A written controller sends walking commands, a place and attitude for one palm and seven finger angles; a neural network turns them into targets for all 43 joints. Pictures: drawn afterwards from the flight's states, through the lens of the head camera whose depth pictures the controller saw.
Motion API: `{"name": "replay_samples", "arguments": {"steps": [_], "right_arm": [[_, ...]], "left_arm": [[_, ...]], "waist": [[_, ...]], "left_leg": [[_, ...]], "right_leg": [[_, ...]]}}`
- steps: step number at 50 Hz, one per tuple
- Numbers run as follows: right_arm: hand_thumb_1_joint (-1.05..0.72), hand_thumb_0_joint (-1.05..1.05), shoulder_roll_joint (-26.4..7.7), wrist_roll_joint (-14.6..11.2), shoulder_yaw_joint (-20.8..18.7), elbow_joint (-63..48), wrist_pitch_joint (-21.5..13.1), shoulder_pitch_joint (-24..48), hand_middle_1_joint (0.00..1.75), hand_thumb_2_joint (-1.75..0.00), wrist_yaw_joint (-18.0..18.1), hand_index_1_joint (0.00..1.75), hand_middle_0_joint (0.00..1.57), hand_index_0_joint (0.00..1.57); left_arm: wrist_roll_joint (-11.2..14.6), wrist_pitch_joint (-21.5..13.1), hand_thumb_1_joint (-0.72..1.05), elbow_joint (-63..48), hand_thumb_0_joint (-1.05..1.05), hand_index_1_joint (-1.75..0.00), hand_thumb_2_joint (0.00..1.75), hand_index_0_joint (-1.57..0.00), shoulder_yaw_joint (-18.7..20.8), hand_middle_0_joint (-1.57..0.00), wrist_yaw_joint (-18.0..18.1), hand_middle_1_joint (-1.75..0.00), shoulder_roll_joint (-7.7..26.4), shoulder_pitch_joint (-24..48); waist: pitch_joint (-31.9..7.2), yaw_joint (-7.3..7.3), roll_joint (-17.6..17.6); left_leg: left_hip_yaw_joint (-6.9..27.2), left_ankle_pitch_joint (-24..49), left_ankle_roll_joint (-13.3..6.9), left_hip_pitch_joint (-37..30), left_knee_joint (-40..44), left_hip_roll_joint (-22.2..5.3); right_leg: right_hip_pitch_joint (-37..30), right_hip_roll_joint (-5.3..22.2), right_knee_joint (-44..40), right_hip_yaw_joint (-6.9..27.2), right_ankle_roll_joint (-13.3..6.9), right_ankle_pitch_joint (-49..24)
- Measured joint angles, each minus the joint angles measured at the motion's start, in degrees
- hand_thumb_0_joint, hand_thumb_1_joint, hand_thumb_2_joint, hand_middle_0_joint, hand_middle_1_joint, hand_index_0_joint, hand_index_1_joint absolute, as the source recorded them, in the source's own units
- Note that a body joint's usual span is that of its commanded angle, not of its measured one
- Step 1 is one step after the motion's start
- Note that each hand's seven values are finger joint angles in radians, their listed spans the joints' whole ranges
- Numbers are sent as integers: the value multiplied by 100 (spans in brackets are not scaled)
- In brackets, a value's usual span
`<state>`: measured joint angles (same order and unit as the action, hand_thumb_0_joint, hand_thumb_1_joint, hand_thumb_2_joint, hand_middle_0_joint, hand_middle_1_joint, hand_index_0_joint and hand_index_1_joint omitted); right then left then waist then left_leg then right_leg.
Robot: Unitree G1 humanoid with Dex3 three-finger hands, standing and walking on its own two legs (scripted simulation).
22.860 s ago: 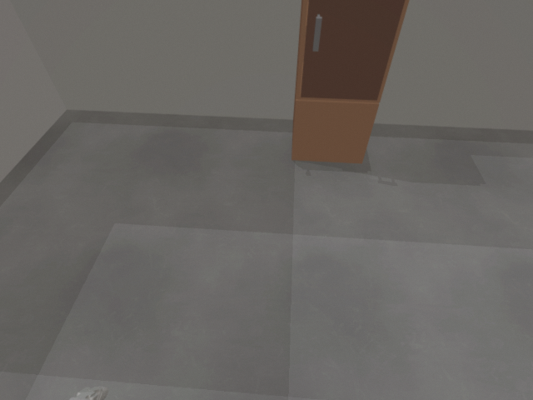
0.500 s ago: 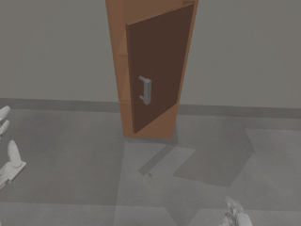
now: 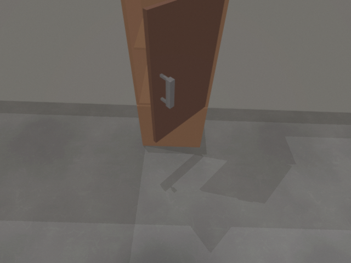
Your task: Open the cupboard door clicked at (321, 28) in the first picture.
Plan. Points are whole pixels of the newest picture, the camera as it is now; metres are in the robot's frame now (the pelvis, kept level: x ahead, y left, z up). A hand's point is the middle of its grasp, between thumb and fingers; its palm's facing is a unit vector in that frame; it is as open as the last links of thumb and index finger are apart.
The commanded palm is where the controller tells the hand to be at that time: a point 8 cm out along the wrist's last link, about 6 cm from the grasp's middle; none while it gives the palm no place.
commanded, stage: let the arm hang, fingers relaxed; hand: left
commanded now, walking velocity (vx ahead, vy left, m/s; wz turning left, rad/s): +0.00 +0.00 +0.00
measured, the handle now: (166, 90) +0.69 +0.06 -0.04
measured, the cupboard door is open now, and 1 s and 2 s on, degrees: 46 46 46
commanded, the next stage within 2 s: look to check the result in 0.78 s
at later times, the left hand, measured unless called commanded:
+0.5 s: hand out of the picture +0.05 +0.23 -0.15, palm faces +0.02 -0.94 -0.34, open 7.3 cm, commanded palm none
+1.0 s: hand out of the picture +0.10 +0.21 -0.15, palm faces -0.01 -0.95 -0.31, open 7.3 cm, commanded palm none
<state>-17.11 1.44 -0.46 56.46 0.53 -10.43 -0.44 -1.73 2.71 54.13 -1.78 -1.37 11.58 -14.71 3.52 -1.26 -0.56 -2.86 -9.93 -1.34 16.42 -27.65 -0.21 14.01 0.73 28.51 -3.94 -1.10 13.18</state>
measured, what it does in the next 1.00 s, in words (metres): stands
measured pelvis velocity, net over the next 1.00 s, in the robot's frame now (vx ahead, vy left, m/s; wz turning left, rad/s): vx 0.04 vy -0.02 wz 0.01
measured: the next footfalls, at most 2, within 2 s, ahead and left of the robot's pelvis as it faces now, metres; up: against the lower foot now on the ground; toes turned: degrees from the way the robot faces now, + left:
none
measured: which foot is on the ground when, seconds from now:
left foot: down 0.00-1.00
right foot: down 0.00-1.00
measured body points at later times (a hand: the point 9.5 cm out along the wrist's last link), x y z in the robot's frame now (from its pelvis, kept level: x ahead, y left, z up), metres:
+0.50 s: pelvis +0.01 -0.01 +0.01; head +0.02 -0.03 +0.46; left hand +0.05 +0.28 -0.13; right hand +0.05 -0.26 -0.16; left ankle +0.06 +0.10 -0.74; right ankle +0.03 -0.11 -0.74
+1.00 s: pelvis +0.04 -0.02 +0.01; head +0.06 -0.03 +0.46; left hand +0.10 +0.26 -0.13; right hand +0.09 -0.31 -0.14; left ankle +0.06 +0.10 -0.74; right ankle +0.03 -0.11 -0.74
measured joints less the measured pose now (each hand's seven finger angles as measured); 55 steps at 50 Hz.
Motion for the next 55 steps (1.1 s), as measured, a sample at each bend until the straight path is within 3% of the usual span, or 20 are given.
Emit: {"name": "replay_samples", "arguments": {"steps": [8, 20, 36, 44, 55], "right_arm": [[-91, 1, 211, -34, -43, 742, 98, -493, 30, -90, 111, 30, 20, 20], [-91, 1, 438, -27, -48, 848, 43, -297, 30, -90, 99, 30, 20, 20], [-91, 0, 84, -23, -53, 835, -67, 251, 30, -90, 66, 30, 20, 20], [-91, 0, -67, -25, -38, 850, -60, 298, 30, -90, 72, 30, 20, 20], [-91, 0, -4, -47, 0, 909, -26, 257, 30, -90, 102, 30, 20, 20]], "left_arm": [[68, -120, 92, 1076, 1, -30, 90, -21, 178, -21, 60, -30, 57, -287], [75, -202, 91, 1217, 0, -30, 90, -20, 335, -20, 160, -30, 456, 113], [73, -366, 91, 934, 0, -30, 90, -20, 280, -20, 141, -30, 435, 883], [76, -357, 91, 1008, 0, -30, 90, -20, 258, -20, 123, -30, 456, 866], [99, -328, 91, 1167, 0, -30, 90, -20, 268, -20, 154, -30, 528, 672]], "waist": [[132, 151, -59], [-2, 131, 250], [-132, 56, 232], [-68, 44, 166], [11, 85, 143]], "left_leg": [[154, 117, 75, -136, 236, -66], [149, 151, 97, -326, 407, -48], [118, 191, 154, -669, 758, -57], [102, 199, 188, -749, 900, -94], [98, 127, 225, -849, 962, -133]], "right_leg": [[-267, -95, -428, -150, -71, -172], [-403, -83, -491, -143, -91, -147], [-693, -107, -759, -107, -106, -152], [-780, -153, -940, -87, -129, -186], [-911, -200, -1084, -76, -152, -162]]}}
